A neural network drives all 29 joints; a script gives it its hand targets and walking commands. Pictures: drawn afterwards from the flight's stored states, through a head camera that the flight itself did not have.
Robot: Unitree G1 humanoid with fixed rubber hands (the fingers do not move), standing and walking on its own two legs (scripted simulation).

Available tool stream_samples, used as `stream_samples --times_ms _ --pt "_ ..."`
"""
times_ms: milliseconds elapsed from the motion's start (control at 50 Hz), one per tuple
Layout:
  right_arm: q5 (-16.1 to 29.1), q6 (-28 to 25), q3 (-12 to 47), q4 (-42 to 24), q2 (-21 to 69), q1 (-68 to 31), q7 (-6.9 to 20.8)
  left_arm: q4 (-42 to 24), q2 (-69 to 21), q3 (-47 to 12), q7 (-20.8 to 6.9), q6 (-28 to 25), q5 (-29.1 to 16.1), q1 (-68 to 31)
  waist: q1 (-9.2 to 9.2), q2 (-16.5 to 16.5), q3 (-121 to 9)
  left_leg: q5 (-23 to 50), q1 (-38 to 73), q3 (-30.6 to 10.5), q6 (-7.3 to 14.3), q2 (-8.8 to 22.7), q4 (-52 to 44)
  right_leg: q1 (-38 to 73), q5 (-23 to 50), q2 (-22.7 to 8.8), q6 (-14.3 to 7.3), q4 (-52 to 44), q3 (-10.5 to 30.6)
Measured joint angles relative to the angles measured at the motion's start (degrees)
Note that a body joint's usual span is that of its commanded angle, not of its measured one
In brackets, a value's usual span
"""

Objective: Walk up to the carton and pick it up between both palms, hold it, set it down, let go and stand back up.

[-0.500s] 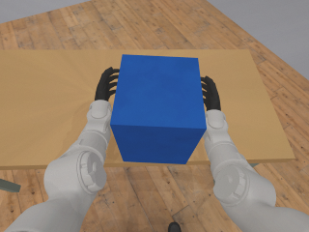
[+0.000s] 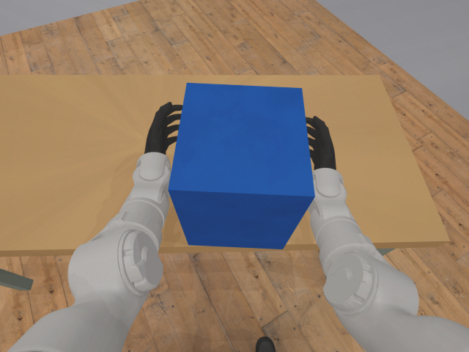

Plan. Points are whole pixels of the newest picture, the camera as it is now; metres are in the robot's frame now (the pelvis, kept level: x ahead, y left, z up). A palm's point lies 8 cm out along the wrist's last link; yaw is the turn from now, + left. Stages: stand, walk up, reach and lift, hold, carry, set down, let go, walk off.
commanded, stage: reach and lift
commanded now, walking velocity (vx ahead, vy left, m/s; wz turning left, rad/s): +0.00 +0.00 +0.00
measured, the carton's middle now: (239, 174) +0.42 -0.01 -0.01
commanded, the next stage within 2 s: none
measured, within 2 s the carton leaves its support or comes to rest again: leaves its support in 0.18 s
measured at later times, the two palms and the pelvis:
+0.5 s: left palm (152, 153) +0.42 +0.14 +0.06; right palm (324, 164) +0.39 -0.15 +0.05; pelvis -0.02 +0.00 +0.00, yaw +0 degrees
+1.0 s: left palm (144, 150) +0.41 +0.14 +0.10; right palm (330, 159) +0.38 -0.14 +0.09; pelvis -0.02 +0.00 +0.00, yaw +0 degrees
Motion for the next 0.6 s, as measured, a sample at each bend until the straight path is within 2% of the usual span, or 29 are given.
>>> stream_samples --times_ms 300,600 --pt "0.4 -3.2 1.3 0.0 -0.2 0.5 -0.7 -0.2 -0.2 0.0 0.0 -3.0 -0.7 0.7 0.96 0.0 -0.8 0.6 0.0 0.0 0.0 0.0 0.0 0.0 0.6 0.0 0.0 0.0 0.0" --pt "2.6 0.1 4.7 0.0 -1.3 0.6 -0.8 -1.5 -0.6 -1.9 0.0 0.7 -4.1 1.0 1.12 0.0 -1.3 1.6 0.0 0.1 0.0 0.0 -0.4 0.1 1.7 0.0 0.0 -0.6 0.0"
